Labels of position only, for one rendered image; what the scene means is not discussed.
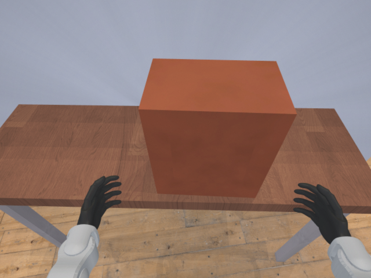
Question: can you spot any table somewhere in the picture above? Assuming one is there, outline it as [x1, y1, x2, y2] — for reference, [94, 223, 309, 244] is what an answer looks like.
[0, 104, 371, 262]

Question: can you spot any right robot hand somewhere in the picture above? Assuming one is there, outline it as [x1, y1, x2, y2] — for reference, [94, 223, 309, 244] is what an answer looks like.
[293, 183, 351, 244]

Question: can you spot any right robot forearm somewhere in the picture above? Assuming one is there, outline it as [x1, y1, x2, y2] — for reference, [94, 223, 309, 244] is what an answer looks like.
[328, 236, 371, 278]

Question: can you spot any left robot forearm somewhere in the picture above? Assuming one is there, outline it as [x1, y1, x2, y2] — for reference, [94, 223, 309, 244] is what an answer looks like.
[47, 224, 100, 278]

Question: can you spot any left robot hand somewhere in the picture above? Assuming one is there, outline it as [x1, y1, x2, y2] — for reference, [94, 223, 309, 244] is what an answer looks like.
[77, 175, 122, 229]

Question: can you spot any carton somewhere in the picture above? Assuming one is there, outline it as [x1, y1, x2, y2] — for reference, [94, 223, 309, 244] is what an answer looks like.
[139, 58, 297, 198]

